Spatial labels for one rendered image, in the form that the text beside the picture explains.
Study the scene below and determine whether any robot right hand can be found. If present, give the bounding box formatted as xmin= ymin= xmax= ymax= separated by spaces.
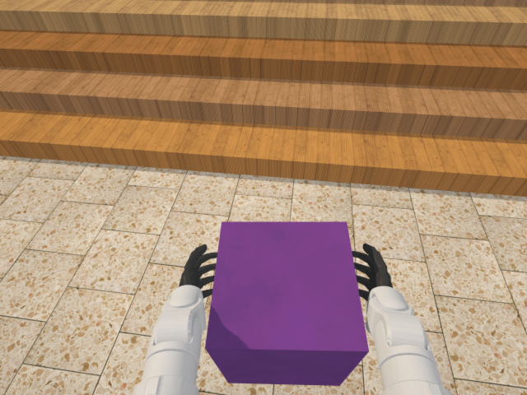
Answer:
xmin=352 ymin=244 xmax=393 ymax=301

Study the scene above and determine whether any robot left hand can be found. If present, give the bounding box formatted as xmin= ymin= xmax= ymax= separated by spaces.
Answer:
xmin=179 ymin=244 xmax=217 ymax=298

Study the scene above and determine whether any carton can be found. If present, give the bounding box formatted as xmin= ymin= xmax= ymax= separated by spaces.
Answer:
xmin=205 ymin=221 xmax=369 ymax=386

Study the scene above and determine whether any robot right forearm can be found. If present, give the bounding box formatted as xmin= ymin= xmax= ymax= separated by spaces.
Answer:
xmin=366 ymin=286 xmax=452 ymax=395

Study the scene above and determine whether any robot left forearm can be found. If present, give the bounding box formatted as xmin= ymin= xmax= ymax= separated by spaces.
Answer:
xmin=133 ymin=285 xmax=206 ymax=395

